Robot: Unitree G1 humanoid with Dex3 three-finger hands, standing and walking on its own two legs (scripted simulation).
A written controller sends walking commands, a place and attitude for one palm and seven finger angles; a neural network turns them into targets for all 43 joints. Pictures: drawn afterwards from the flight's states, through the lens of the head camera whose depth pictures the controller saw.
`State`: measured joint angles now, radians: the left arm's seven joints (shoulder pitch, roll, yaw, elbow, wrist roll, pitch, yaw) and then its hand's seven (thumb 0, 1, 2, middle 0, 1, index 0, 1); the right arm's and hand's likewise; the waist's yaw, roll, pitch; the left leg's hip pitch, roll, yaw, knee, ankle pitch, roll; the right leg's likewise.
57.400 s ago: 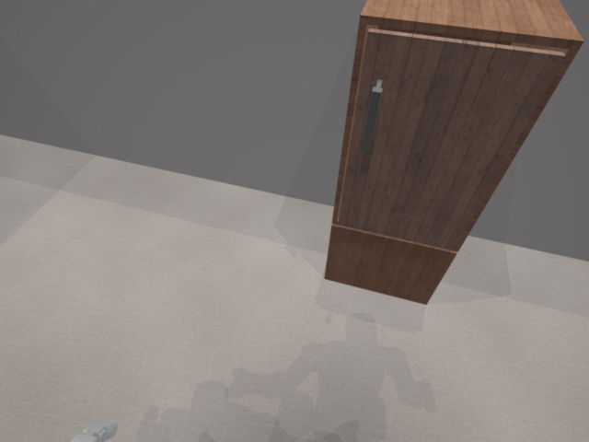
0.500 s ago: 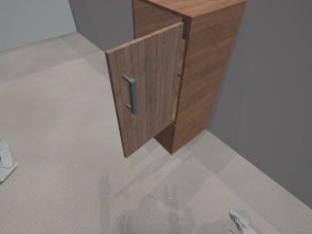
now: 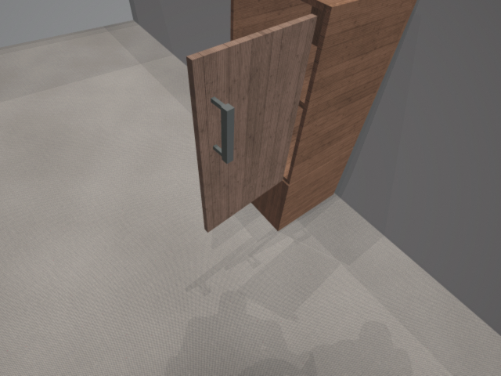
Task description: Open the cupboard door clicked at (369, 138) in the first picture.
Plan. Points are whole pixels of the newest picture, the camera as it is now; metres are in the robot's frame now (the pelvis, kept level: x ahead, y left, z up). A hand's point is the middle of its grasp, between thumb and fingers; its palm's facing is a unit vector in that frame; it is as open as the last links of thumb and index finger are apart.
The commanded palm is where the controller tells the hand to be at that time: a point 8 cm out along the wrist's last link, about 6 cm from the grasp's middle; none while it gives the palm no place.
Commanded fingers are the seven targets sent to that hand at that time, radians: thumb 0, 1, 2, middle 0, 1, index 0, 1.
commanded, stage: let the arm hang, fingers relaxed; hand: left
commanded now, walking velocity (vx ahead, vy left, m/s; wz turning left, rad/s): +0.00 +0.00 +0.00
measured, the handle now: (221, 131) +0.60 +0.10 +0.03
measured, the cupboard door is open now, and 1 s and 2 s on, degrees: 95 95 95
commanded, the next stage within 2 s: look to check the result in 0.76 s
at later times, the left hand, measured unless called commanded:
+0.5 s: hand out of the picture +0.01 +0.19 -0.17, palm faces +0.03 -0.98 -0.21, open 7.4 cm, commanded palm none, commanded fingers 0.00 0.90 0.90 -0.20 -0.30 -0.20 -0.30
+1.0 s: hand out of the picture +0.01 +0.18 -0.17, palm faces +0.02 -0.98 -0.19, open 7.4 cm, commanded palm none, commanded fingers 0.00 0.90 0.90 -0.20 -0.30 -0.20 -0.30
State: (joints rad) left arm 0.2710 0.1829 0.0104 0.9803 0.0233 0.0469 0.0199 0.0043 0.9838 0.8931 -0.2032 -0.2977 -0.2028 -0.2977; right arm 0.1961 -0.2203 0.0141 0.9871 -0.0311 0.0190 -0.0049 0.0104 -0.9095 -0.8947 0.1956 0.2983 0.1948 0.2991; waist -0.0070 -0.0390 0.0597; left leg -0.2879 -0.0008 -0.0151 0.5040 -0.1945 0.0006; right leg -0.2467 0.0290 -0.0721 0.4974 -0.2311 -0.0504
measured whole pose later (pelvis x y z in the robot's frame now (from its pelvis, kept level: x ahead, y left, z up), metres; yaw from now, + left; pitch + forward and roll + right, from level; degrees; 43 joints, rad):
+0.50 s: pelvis +0.01 +0.01 +0.01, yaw -1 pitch -2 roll +0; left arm 0.27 0.15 0.02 1.13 0.01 0.00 0.03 0.00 0.91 0.89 -0.19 -0.30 -0.20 -0.30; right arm 0.30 -0.11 0.01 1.14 -0.03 0.01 -0.02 0.01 -0.91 -0.89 0.20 0.30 0.19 0.30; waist -0.01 0.02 0.04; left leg -0.24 -0.02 0.00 0.43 -0.17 0.02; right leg -0.21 0.01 -0.05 0.44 -0.21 -0.03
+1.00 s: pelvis +0.02 +0.01 +0.01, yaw -1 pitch -2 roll +0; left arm 0.28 0.14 0.01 1.16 0.01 -0.01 0.03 0.00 0.91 0.89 -0.20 -0.30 -0.20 -0.30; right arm 0.26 -0.14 0.00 1.14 -0.02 0.00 -0.03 0.01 -0.91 -0.89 0.19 0.30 0.19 0.30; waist 0.00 0.01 0.05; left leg -0.20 -0.02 0.01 0.40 -0.17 0.02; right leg -0.17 0.01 -0.04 0.41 -0.21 -0.03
